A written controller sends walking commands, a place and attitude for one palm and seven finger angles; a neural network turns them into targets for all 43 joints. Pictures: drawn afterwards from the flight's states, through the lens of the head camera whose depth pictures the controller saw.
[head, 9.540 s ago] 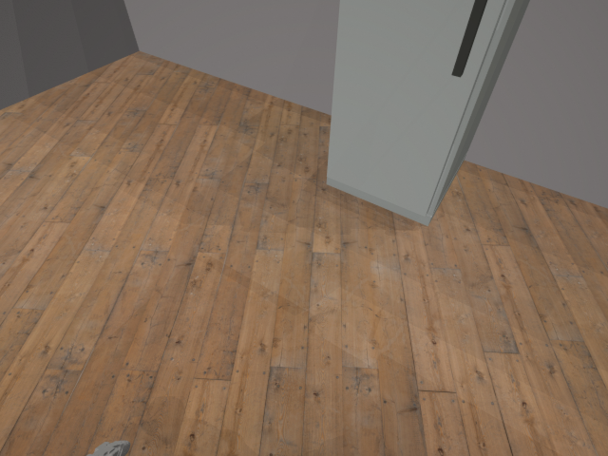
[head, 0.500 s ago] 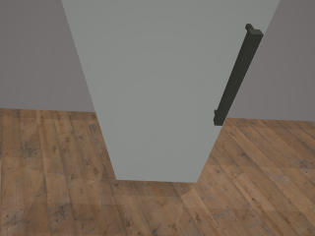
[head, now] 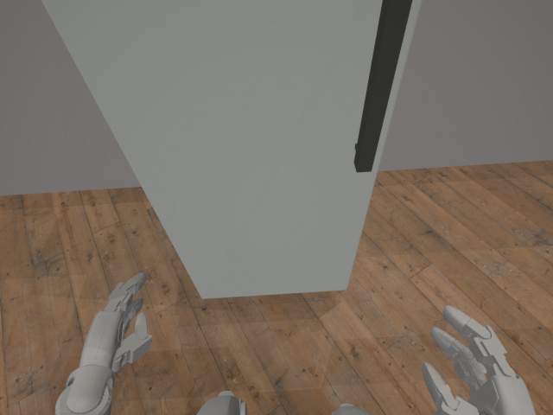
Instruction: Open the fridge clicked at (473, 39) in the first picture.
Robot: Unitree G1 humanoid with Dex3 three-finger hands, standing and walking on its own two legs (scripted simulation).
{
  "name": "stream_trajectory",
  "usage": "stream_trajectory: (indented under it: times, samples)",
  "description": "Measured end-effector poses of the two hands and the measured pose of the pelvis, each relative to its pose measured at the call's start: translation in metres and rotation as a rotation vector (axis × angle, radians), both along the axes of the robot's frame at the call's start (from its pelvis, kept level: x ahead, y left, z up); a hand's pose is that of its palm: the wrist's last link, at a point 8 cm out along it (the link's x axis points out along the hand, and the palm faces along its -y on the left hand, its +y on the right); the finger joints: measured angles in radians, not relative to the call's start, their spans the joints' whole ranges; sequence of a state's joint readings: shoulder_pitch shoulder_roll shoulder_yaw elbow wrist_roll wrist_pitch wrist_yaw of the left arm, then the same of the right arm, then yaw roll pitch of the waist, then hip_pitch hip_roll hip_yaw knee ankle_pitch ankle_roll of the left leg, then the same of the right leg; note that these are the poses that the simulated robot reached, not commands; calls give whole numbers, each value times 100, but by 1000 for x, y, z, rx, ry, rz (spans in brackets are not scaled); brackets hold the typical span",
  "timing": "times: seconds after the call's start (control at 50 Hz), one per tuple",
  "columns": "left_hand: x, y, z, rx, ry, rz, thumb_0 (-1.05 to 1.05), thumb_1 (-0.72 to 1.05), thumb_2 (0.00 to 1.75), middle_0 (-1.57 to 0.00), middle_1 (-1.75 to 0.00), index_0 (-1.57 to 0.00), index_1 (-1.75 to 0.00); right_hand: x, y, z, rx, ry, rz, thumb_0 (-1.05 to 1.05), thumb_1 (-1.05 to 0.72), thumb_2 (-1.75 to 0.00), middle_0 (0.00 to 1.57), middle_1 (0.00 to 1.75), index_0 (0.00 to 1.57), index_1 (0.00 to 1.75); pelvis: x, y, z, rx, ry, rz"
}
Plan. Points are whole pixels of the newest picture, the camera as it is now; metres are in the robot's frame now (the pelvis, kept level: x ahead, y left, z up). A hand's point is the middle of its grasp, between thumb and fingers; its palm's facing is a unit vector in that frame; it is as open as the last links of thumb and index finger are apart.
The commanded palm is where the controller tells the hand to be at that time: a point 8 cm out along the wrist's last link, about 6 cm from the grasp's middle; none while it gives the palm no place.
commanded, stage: raise the hand to about handle height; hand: right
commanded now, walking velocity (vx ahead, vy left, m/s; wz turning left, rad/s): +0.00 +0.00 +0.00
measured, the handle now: (375, 80) +0.55 -0.15 +0.19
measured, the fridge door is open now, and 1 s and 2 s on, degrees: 0 0 0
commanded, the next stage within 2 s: move the hooked fingers beside the handle in 1.62 s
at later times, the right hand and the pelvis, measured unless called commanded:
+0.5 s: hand (498, 304) +0.23 -0.24 +0.11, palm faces +0.08 +0.99 -0.09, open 11.9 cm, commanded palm +0.20 -0.29 +0.11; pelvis +0.01 -0.01 +0.02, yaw -1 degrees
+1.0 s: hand (526, 239) +0.28 -0.27 +0.16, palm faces +0.02 +1.00 -0.06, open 13.9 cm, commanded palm +0.25 -0.32 +0.17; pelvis +0.03 +0.00 +0.04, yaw +0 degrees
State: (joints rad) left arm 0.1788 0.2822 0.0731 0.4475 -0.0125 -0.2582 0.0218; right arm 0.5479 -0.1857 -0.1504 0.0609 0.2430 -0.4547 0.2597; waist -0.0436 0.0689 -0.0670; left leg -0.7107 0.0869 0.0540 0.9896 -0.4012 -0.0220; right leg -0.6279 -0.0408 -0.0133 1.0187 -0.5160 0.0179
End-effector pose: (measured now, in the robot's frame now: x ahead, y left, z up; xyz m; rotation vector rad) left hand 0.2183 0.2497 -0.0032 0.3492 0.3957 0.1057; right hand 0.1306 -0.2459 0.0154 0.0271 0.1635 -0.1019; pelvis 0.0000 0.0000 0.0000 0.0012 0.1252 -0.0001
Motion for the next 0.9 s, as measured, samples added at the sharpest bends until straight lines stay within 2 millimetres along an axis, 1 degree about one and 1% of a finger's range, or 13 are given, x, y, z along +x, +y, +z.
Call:
stream_trajectory:
  times: [0.06, 0.14, 0.18, 0.22, 0.26, 0.3, 0.4, 0.48, 0.6, 0.64, 0.7, 0.78, 0.9]
  samples:
    - [1, -21, -19, -14, 45, -50, 1, 90, 90, -20, -30, -20, -30, 2, -12, 27, -71, -153, -47, 2, -47, -71, 23, 58, 23, 57, -2, -3, -7, 23, 8, -23]
    - [-13, -51, -49, -89, 121, -80, 1, 90, 90, -20, -30, -20, -30, 36, -6, 63, -120, -338, 81, 1, -38, -67, 23, 64, 23, 63, -6, -8, -11, 44, 10, -39]
    - [-26, -62, -59, -141, 157, -59, 1, 90, 90, -20, -30, -20, -30, 58, 0, 68, -133, -317, 184, 1, -33, -65, 24, 67, 24, 66, -7, -10, -10, 44, 11, -33]
    - [-40, -68, -64, -189, 191, -17, 1, 90, 90, -20, -30, -20, -30, 76, 3, 63, -120, -217, 256, 1, -28, -63, 24, 70, 24, 69, -6, -12, -6, 38, 10, -22]
    - [-54, -69, -65, -221, 218, 33, 1, 90, 90, -21, -30, -20, -30, 86, -1, 58, -85, -105, 268, 1, -24, -61, 25, 73, 25, 72, -3, -14, 1, 28, 8, -8]
    - [-66, -65, -62, -229, 236, 79, 1, 90, 90, -21, -30, -21, -30, 88, -10, 57, -50, -39, 220, 1, -19, -59, 25, 76, 25, 75, 2, -15, 7, 20, 3, 4]
    - [-79, -43, -53, -169, 266, 112, 1, 89, 90, -21, -30, -20, -30, 76, -40, 83, -87, -113, 37, 1, -8, -54, 26, 83, 26, 83, 11, -14, 16, 18, -7, 7]
    - [-74, -24, -48, -99, 271, 87, 1, 90, 90, -21, -30, -20, -30, 72, -49, 96, -133, -191, 17, 0, 2, -50, 27, 89, 26, 89, 13, -13, 17, 27, -11, -13]
    - [-52, -7, -31, -54, 192, 100, 2, 90, 90, -20, -30, -20, -30, 93, -42, 88, -98, -122, 150, 0, 16, -44, 28, 98, 27, 98, 16, -11, 22, 27, -30, -15]
    - [-43, -7, -23, -57, 155, 104, 2, 90, 90, -20, -30, -20, -30, 100, -44, 94, -94, -126, 158, 0, 21, -42, 28, 101, 28, 101, 18, -9, 25, 25, -40, -11]
    - [-32, -10, -11, -69, 106, 94, 1, 90, 90, -20, -30, -20, -30, 108, -54, 115, -97, -191, 116, 0, 28, -39, 29, 106, 29, 105, 23, -6, 30, 25, -55, -8]
    - [-21, -18, -5, -93, 81, 59, 1, 90, 90, -20, -30, -20, -30, 112, -69, 139, -98, -258, 54, 0, 37, -36, 30, 111, 29, 111, 27, -4, 34, 26, -71, -11]
    - [-16, -26, -9, -116, 105, 27, 1, 90, 90, -20, -30, -20, -30, 120, -74, 135, -78, -137, 80, -1, 45, -32, 30, 117, 30, 117, 26, -4, 39, 22, -86, -13]
